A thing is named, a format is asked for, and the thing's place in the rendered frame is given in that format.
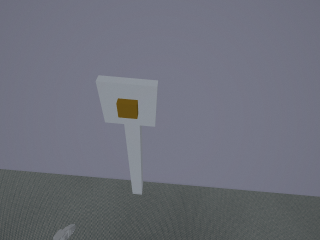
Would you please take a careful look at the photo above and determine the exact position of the robot left hand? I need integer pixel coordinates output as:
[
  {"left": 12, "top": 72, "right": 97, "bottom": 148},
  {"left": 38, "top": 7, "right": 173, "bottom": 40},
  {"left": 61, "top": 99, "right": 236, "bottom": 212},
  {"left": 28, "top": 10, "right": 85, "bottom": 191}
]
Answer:
[{"left": 53, "top": 224, "right": 76, "bottom": 240}]

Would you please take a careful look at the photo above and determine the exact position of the button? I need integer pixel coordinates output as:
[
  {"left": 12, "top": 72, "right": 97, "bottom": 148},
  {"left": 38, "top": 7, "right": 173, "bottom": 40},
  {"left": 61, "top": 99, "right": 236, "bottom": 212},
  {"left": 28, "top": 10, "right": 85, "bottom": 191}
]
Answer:
[{"left": 116, "top": 98, "right": 139, "bottom": 119}]

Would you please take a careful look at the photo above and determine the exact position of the panel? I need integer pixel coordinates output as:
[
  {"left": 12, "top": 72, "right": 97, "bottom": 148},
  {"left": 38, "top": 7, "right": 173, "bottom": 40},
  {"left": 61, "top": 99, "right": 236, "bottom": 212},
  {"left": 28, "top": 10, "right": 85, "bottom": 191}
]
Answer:
[{"left": 95, "top": 75, "right": 158, "bottom": 195}]

